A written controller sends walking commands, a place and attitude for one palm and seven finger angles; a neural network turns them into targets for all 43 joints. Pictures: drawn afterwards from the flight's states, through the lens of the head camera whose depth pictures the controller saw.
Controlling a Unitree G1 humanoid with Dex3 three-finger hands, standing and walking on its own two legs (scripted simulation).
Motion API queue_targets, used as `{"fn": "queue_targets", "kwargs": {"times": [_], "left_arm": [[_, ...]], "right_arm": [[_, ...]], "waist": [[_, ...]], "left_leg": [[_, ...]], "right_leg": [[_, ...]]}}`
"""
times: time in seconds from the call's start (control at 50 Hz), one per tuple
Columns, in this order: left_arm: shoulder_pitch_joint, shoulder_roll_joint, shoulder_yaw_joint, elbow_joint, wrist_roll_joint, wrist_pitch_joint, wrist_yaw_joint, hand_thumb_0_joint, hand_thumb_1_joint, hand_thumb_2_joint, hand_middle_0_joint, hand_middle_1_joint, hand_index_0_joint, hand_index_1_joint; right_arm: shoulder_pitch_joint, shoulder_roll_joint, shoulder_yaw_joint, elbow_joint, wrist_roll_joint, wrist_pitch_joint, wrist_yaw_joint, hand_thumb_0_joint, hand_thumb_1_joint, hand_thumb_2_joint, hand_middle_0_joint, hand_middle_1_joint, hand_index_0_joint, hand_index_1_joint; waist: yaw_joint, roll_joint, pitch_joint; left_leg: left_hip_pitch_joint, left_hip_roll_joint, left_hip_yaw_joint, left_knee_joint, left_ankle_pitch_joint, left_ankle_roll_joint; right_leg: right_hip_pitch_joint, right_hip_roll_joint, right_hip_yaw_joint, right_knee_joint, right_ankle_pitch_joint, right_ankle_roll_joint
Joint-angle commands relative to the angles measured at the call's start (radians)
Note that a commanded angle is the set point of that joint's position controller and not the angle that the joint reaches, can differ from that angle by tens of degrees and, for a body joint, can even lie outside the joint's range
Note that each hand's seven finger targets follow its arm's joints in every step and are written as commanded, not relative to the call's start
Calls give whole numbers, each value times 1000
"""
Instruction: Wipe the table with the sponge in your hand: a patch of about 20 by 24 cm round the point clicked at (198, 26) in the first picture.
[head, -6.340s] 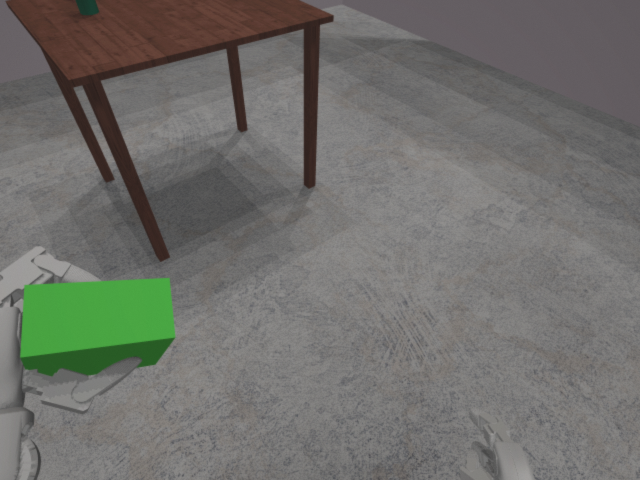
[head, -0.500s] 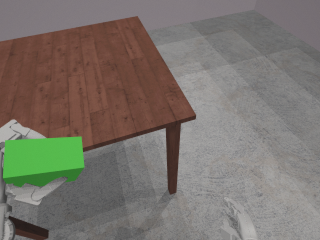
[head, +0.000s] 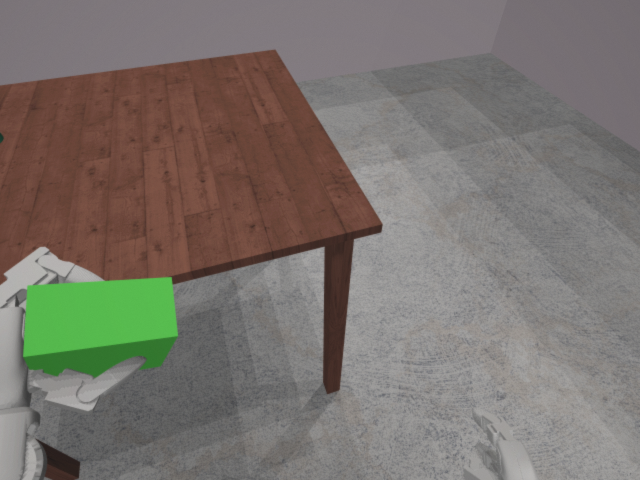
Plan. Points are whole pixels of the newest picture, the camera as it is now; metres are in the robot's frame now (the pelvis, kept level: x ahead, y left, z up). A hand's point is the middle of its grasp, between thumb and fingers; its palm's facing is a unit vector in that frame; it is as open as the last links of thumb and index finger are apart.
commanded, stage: come to a stop and stand still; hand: left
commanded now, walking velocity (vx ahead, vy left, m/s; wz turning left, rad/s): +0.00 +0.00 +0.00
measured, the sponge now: (124, 329) +0.22 +0.21 +0.14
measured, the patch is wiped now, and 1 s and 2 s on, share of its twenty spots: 0.00 0.00 0.00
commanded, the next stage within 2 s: look again from close up in 0.36 s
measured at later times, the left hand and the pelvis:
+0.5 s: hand (56, 313) +0.22 +0.26 +0.17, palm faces +0.38 -0.81 -0.45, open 10.0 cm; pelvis -0.01 +0.02 +0.00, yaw +1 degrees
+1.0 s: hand (56, 252) +0.29 +0.29 +0.18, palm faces +0.38 -0.82 -0.43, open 10.0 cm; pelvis +0.05 +0.05 +0.00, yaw -1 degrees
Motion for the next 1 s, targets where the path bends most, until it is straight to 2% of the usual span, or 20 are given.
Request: {"fn": "queue_targets", "kwargs": {"times": [0.0, 0.06, 0.1, 0.16, 0.22, 0.28, 0.36, 0.42, 0.44, 0.46, 0.48, 0.5, 0.52, 0.56, 0.62, 0.72, 0.74, 0.78, 0.86, 0.98], "left_arm": [[-50, 211, 144, -225, -9, -61, 27, 0, 100, 1300, -1200, -1600, -1200, -1600], [-75, 210, 135, -249, -4, -65, 23, 0, 100, 1300, -1200, -1600, -1200, -1600], [-80, 196, 127, -224, 5, -69, 24, 0, 100, 1300, -1200, -1600, -1200, -1600], [-100, 189, 124, -221, 7, -78, 24, 0, 100, 1300, -1200, -1600, -1200, -1600], [-68, 177, 123, -189, 7, -78, 21, 0, 100, 1300, -1200, -1600, -1200, -1600], [-51, 168, 118, -168, 9, -75, 18, 0, 100, 1300, -1200, -1600, -1200, -1600], [-103, 195, 128, -219, 8, -79, 22, 0, 100, 1300, -1200, -1600, -1200, -1600], [-84, 195, 131, -220, 5, -79, 26, 0, 100, 1300, -1200, -1600, -1200, -1600], [-1118, 976, 524, -453, 48, -208, 28, 0, 100, 1300, -1200, -1600, -1200, -1600], [-722, 432, 342, -60, 38, -178, 5, 0, 100, 1300, -1200, -1600, -1200, -1600], [-566, 398, 302, 38, 12, -173, 0, 0, 100, 1300, -1200, -1600, -1200, -1600], [-443, 393, 307, 89, 4, -187, -16, 0, 100, 1300, -1200, -1600, -1200, -1600], [-303, 283, 207, 69, -14, -188, -36, 0, 100, 1300, -1200, -1600, -1200, -1600], [-109, 162, 119, 29, -35, -184, -63, 0, 100, 1300, -1200, -1600, -1200, -1600], [-94, 166, 109, -124, -24, -158, -50, 0, 100, 1300, -1200, -1600, -1200, -1600], [-168, 234, 211, -171, -6, -145, -21, 0, 100, 1300, -1200, -1600, -1200, -1600], [-227, 295, 255, -234, -1, -148, -14, 0, 100, 1300, -1200, -1600, -1200, -1600], [-204, 254, 229, -235, -5, -145, -15, 0, 100, 1300, -1200, -1600, -1200, -1600], [-125, 229, 220, -287, -14, -138, -19, 0, 100, 1300, -1200, -1600, -1200, -1600], [-9, 181, 186, -227, -27, -116, -20, 0, 100, 1300, -1200, -1600, -1200, -1600]], "right_arm": [[-81, -92, -27, -149, -1, -41, -12, 0, -900, -900, 200, 300, 200, 300], [-93, -97, -19, -164, -3, -36, -17, 0, -900, -900, 200, 300, 200, 300], [-90, -106, -19, -163, -3, -40, -18, 0, -900, -900, 200, 300, 200, 300], [-80, -108, -23, -161, 0, -55, -18, 0, -900, -900, 200, 300, 200, 300], [-71, -110, -24, -154, 3, -67, -15, 0, -900, -900, 200, 300, 200, 300], [-69, -110, -27, -149, 5, -70, -12, 0, -900, -900, 200, 300, 200, 300], [-69, -107, -31, -141, 0, -71, -13, 0, -900, -900, 200, 300, 200, 300], [-70, -108, -30, -142, -2, -68, -15, 0, -900, -900, 200, 300, 200, 300], [-46, -146, 64, -236, 34, -65, -72, 0, -900, -900, 200, 300, 200, 300], [-39, -25, 32, -196, 47, -123, -38, 0, -900, -900, 200, 300, 200, 300], [-33, -105, 7, -168, 12, -126, -15, 0, -900, -900, 200, 300, 200, 300], [19, -136, -30, -160, -11, -126, -3, 0, -900, -900, 200, 300, 200, 300], [16, -126, -30, -180, -7, -125, 14, 0, -900, -900, 200, 300, 200, 300], [-5, -127, -29, -197, 4, -132, 46, 0, -900, -900, 200, 300, 200, 300], [-49, -134, -25, -188, 3, -128, 48, 0, -900, -900, 200, 300, 200, 300], [-92, -138, -23, -185, -13, -124, 20, 0, -900, -900, 200, 300, 200, 300], [-108, -142, -20, -185, -20, -119, 16, 0, -900, -900, 200, 300, 200, 300], [-105, -128, -20, -197, -15, -119, 13, 0, -900, -900, 200, 300, 200, 300], [-101, -127, -28, -208, -15, -121, 24, 0, -900, -900, 200, 300, 200, 300], [-91, -147, -51, -197, -10, -92, 36, 0, -900, -900, 200, 300, 200, 300]], "waist": [[-4, -69, -104], [-3, 36, -41], [-4, 79, -17], [-3, 93, -64], [0, 59, -107], [2, 10, -77], [-7, -43, -85], [-7, 1, -88], [-101, 93, 36], [6, 98, -216], [27, 163, -142], [27, 112, -141], [23, 29, -126], [24, -2, -110], [5, -104, -32], [3, 37, -88], [4, 91, -116], [7, 140, -152], [4, 90, -249], [-15, 26, -197]], "left_leg": [[59, 24, -34, -98, 32, 16], [-24, 79, -95, -232, -67, 32], [-125, 108, -129, -300, -143, 43], [-119, 123, -135, -309, -72, 42], [-131, 115, -110, -283, -27, 37], [-156, 100, -91, -264, -115, 34], [-59, 52, -57, -168, -50, 19], [-41, 54, -65, -181, -31, 20], [-275, 51, -101, -172, -199, 56], [-165, 147, -110, -150, -162, 74], [-121, 68, -82, -176, -182, 41], [-130, 36, -50, -126, -189, 17], [-107, -5, -36, -75, -124, 15], [-43, -1, -8, -86, -126, 18], [33, 15, -20, -107, -68, 23], [0, 59, -64, -238, 48, 27], [10, 56, -61, -239, 111, 20], [38, 61, -57, -218, 246, 16], [135, 54, -41, -118, 545, 1], [90, 60, -48, -93, 357, 25]], "right_leg": [[34, -221, 275, -240, -268, 21], [43, -142, 224, -207, -348, 60], [117, -96, 188, -152, -277, 75], [188, -73, 155, -91, -115, 79], [239, -80, 160, -74, -39, 83], [198, -97, 197, -112, -136, 79], [99, -151, 260, -195, -212, 52], [93, -146, 250, -193, -218, 51], [142, -42, 139, -25, -254, 131], [66, -101, 125, 85, -330, 98], [63, -60, 121, -23, -307, 75], [89, -79, 196, -91, -207, 50], [99, -122, 258, -141, -184, 33], [54, -142, 267, -176, -265, 33], [-54, -123, 269, -221, -322, 38], [115, -54, 177, -95, -40, 62], [143, -52, 171, -66, 19, 61], [182, -63, 147, -35, 117, 59], [227, -76, 132, -8, 311, 51], [155, -93, 151, 43, 191, 37]]}}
